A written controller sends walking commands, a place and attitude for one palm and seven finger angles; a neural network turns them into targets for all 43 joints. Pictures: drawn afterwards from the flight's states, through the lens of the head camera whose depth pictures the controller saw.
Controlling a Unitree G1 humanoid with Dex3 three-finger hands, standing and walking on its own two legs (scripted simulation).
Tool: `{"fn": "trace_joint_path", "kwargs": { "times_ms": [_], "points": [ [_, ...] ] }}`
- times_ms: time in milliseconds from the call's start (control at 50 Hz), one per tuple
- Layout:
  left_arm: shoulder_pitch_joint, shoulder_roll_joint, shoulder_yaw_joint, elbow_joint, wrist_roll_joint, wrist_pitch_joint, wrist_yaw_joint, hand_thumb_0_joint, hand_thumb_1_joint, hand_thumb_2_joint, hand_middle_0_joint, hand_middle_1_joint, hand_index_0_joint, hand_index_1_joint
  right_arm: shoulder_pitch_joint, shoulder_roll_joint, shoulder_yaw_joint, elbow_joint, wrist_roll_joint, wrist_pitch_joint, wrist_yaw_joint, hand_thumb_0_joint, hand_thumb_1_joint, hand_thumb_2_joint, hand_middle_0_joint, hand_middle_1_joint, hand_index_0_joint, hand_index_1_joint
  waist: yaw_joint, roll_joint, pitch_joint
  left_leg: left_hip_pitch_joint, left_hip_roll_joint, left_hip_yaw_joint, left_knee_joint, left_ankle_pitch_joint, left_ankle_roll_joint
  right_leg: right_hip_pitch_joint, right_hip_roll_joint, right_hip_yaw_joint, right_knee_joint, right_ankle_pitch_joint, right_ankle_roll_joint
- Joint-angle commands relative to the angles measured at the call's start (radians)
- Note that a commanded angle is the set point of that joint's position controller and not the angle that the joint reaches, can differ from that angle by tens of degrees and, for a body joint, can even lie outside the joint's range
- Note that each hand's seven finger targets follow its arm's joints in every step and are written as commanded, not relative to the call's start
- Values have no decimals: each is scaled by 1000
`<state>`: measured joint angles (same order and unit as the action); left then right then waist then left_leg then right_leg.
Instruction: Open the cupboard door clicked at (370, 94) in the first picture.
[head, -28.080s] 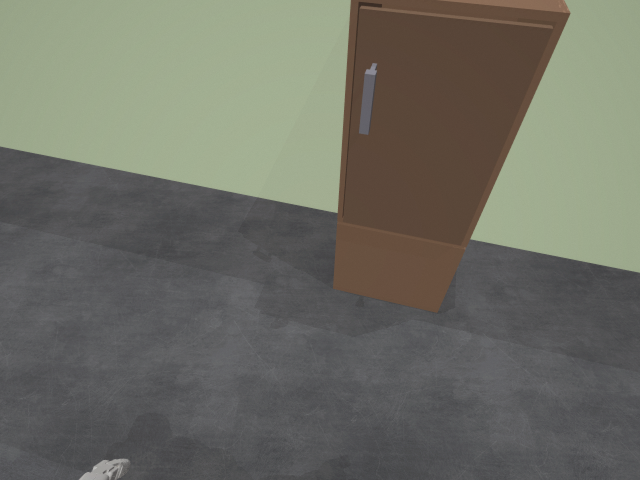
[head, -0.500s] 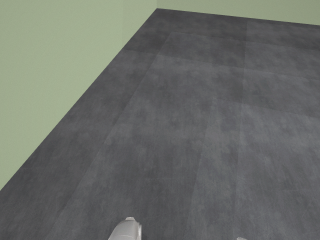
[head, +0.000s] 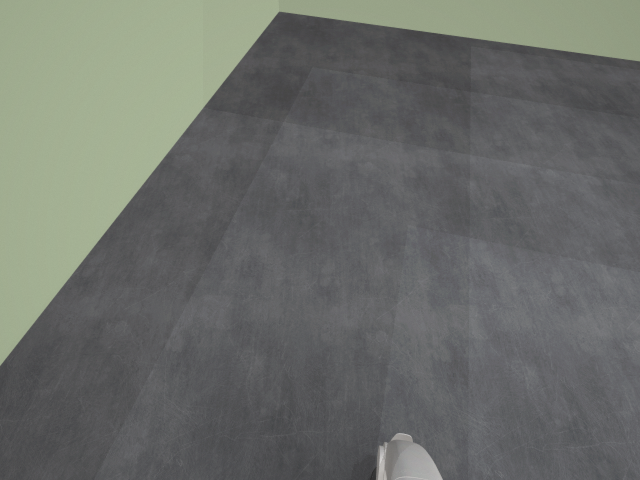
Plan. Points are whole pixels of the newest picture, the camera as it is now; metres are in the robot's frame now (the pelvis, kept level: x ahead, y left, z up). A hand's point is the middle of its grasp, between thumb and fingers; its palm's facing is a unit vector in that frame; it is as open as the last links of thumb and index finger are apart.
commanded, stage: walk to a spot facing it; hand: left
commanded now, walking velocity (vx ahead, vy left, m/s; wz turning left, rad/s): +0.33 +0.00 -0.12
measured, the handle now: out of the picture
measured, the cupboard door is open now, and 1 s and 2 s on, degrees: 53 53 53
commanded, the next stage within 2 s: turn to face it in 0.08 s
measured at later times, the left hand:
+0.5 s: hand (245, 387) +0.28 +0.14 -0.17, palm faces +0.15 -0.97 -0.20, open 7.1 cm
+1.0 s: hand (226, 373) +0.29 +0.17 -0.16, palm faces +0.39 -0.87 -0.29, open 7.4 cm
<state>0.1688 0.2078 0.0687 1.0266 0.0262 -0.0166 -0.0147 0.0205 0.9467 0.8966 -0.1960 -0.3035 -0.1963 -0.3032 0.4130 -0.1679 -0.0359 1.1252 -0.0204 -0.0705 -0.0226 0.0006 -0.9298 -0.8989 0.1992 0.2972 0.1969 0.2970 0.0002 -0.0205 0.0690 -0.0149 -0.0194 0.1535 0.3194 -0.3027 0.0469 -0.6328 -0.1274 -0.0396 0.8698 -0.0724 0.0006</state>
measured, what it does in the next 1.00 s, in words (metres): walks ahead, turning left: right foot, then left foot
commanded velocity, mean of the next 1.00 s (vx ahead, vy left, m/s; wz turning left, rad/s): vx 0.04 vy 0.00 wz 0.51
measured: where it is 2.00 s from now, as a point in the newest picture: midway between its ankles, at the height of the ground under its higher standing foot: (368, 441)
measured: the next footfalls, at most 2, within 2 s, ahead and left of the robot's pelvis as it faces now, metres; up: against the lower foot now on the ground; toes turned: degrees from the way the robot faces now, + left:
right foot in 0.14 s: +0.22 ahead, -0.14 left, +0.00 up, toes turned -7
left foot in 0.60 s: +0.33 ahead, +0.08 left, +0.00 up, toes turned +19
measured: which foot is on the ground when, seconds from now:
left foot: down 0.00-0.16, up 0.18-0.58, down 0.60-1.00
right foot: up 0.00-0.12, down 0.14-0.60, up 0.62-1.00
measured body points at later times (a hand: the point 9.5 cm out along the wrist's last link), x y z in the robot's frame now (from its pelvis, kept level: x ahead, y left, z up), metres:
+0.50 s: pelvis +0.21 -0.06 +0.00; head +0.25 -0.04 +0.44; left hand +0.27 +0.19 -0.16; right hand +0.30 -0.29 -0.15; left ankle +0.27 +0.07 -0.70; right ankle +0.18 -0.13 -0.74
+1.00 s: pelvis +0.27 -0.07 -0.01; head +0.33 -0.06 +0.43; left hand +0.27 +0.22 -0.14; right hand +0.44 -0.28 -0.16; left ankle +0.30 +0.06 -0.74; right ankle +0.31 -0.21 -0.72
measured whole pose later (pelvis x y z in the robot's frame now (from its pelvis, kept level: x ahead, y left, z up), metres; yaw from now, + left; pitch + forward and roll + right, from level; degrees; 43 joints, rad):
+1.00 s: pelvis +0.27 -0.07 -0.01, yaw +24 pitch +2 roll -1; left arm 0.13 0.24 0.07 0.89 0.01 0.04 0.01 0.01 0.91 0.90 -0.20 -0.30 -0.20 -0.30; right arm 0.18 -0.22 -0.06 0.92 -0.03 0.04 0.01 0.01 -0.90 -0.90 0.20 0.30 0.20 0.30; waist -0.02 0.04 0.08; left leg -0.42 -0.02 -0.09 0.53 -0.15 0.00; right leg -0.36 -0.03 0.00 0.73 -0.40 0.07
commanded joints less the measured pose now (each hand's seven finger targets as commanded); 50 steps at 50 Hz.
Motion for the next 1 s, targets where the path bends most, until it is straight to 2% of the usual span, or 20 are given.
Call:
{"fn": "trace_joint_path", "kwargs": {
  "times_ms": [0, 60, 100, 120, 140, 160, 220, 300, 480, 540, 560, 580, 600, 620, 660, 720, 800, 880, 920, 980],
  "points": [
    [-100, -8, -18, -78, -7, -20, -23, 0, 900, 900, -200, -300, -200, -300, 113, -105, -3, -16, -6, -16, -1, 0, -900, -900, 200, 300, 200, 300, -41, 128, 80, -84, 265, -91, -120, 529, 70, 85, 41, -60, -158, 9, -24],
    [-91, 26, -16, -82, -8, -27, -20, 0, 900, 900, -200, -300, -200, -300, 128, -131, -3, 1, -9, -9, -5, 0, -900, -900, 200, 300, 200, 300, -16, 113, 54, -19, 293, -78, -20, 739, 68, 194, 81, -75, -232, -72, -63],
    [118, 70, -4, -21, -3, -44, -10, 0, 900, 900, -200, -300, -200, -300, 108, -144, -6, 5, -1, -5, -5, 0, -900, -900, 200, 300, 200, 300, 80, 74, -69, -51, 259, -63, 249, 858, 33, 487, 124, -86, -336, -45, -90],
    [282, 143, 20, 27, 6, -58, 1, 0, 900, 900, -200, -300, -200, -300, 93, -125, -3, -10, 13, -9, 2, 0, -900, -900, 200, 300, 200, 300, 146, -33, -201, -259, 198, -31, 504, 651, 0, 811, -13, 70, -330, 80, -134],
    [390, 244, 46, 51, 2, -61, 13, 0, 900, 900, -200, -300, -200, -300, 163, -68, 2, -34, 29, -13, -1, 0, -900, -900, 200, 300, 200, 300, 143, -295, -364, -522, 10, -12, 879, -227, -54, 1056, -344, 508, -416, 288, -259],
    [356, 245, 37, 44, -21, -54, 21, 0, 900, 900, -200, -300, -200, -300, 102, -105, -4, -43, 29, -6, -4, 0, -900, -900, 200, 300, 200, 300, 135, -197, -350, -552, 53, -146, 1024, -303, -39, 969, -368, 504, -480, 361, -276],
    [146, 110, -3, -12, -19, -51, 39, 0, 900, 900, -200, -300, -200, -300, -30, -38, -3, -60, 22, 24, -1, 0, -900, -900, 200, 300, 200, 300, 34, -51, -110, -544, 144, -188, 957, -126, -54, 600, -254, 152, -510, 541, -182],
    [61, 61, -21, -32, -13, -64, 35, 0, 900, 900, -200, -300, -200, -300, 29, 14, 1, -37, 12, 72, 13, 0, -900, -900, 200, 300, 200, 300, -49, -112, -62, -444, 136, -117, 785, -34, -84, 422, -179, -64, -577, 546, -125],
    [57, 121, 16, -73, -5, -33, 39, 0, 900, 900, -200, -300, -200, -300, -226, -46, -13, -184, 4, 86, 39, 0, -900, -900, 200, 300, 200, 300, -11, -126, -48, -461, 101, -23, 453, -4, -81, 533, -224, -134, -453, 516, -108],
    [36, 155, 27, -97, -11, -21, 37, 0, 900, 900, -200, -300, -200, -300, -120, -120, -31, -186, -8, 83, 40, 0, -900, -900, 200, 300, 200, 300, -78, -32, -118, -229, 56, -23, 258, 149, -49, 488, -200, -181, -199, 417, -50],
    [47, 131, 24, -118, -19, -13, 34, 0, 900, 900, -200, -300, -200, -300, -49, -199, -51, -183, -17, 76, 36, 0, -900, -900, 200, 300, 200, 300, -108, 158, -183, -75, 185, -214, 169, 430, 24, 337, -110, -208, 17, 123, 11],
    [33, 74, 6, -165, -31, -5, 29, 0, 900, 900, -200, -300, -200, -300, -16, -310, -72, -194, -15, 70, 26, 0, -900, -900, 200, 300, 200, 300, -114, 424, -208, 15, 464, -610, 92, 868, 199, 81, 50, -159, 308, -625, 82],
    [-32, 121, 2, -193, -16, 12, 34, 0, 900, 900, -200, -300, -200, -300, -10, -313, -67, -187, -3, 79, 18, 0, -900, -900, 200, 300, 200, 300, -117, 251, -221, -17, 478, -604, 82, 742, 233, 77, 43, 15, 397, -604, 61],
    [-41, 108, 12, -215, -12, 14, 32, 0, 900, 900, -200, -300, -200, -300, -76, -317, -70, -220, -7, 79, 13, 0, -900, -900, 200, 300, 200, 300, -82, 157, -155, -120, 483, -603, 33, 464, 236, 49, 22, 31, 418, -562, 64],
    [-32, 110, 21, -179, -3, 26, 29, 0, 900, 900, -200, -300, -200, -300, -192, -274, -59, -259, -6, 75, 4, 0, -900, -900, 200, 300, 200, 300, -37, 201, -132, -227, 359, -525, -9, 231, 149, 40, 20, 58, 423, -411, 77],
    [29, 103, 23, -158, -1, 37, 18, 0, 900, 900, -200, -300, -200, -300, -243, -251, -54, -280, -2, 64, 5, 0, -900, -900, 200, 300, 200, 300, -1, 139, -147, -256, 261, -400, -10, 195, 96, 94, 35, 48, 341, -297, 85],
    [7, 95, 18, -177, -5, 41, 21, 0, 900, 900, -200, -300, -200, -300, -214, -269, -67, -273, -2, 69, 10, 0, -900, -900, 200, 300, 200, 300, -16, 103, -172, -210, 252, -429, -6, 170, 108, 113, 55, 38, 188, -316, 93],
    [-34, 94, 12, -211, -9, 40, 26, 0, 900, 900, -200, -300, -200, -300, -209, -275, -82, -270, -7, 84, 17, 0, -900, -900, 200, 300, 200, 300, -34, 167, -149, -243, 239, -483, 6, 129, 112, 188, 88, 27, -13, -374, 83],
    [-4, 100, 12, -210, -12, 38, 28, 0, 900, 900, -200, -300, -200, -300, -229, -276, -87, -277, -6, 93, 19, 0, -900, -900, 200, 300, 200, 300, -25, 210, -150, -280, 220, -502, 24, 142, 102, 272, 114, 15, -117, -373, 75],
    [140, 147, 29, -178, -13, 24, 35, 0, 900, 900, -200, -300, -200, -300, -295, -242, -91, -304, 6, 104, 22, 0, -900, -900, 200, 300, 200, 300, 47, 108, -169, -450, 125, -457, 135, 44, 25, 553, 90, 30, -467, -224, 48]
  ]
}}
